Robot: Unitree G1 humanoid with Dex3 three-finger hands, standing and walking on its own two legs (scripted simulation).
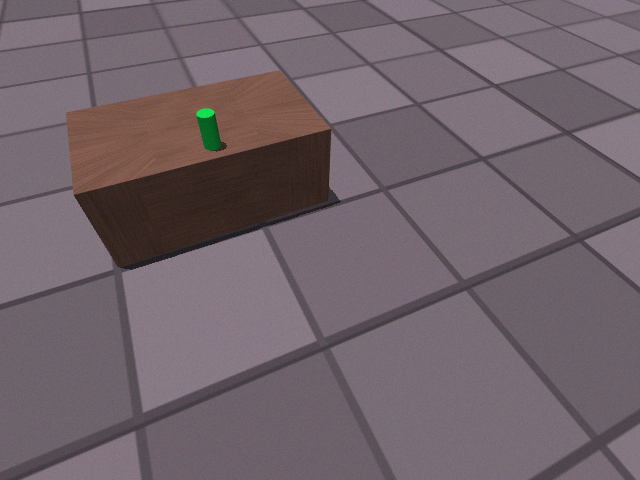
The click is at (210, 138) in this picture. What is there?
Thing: squat round
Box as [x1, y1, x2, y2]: [196, 108, 220, 150]
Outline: 206,108 199,110 196,114 204,147 211,150 218,148 220,146 220,141 213,110
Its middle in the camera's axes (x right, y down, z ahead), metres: -0.41 -0.40 +1.42
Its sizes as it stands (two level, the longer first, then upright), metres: 0.064 0.064 0.135
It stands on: a support 0.39 m high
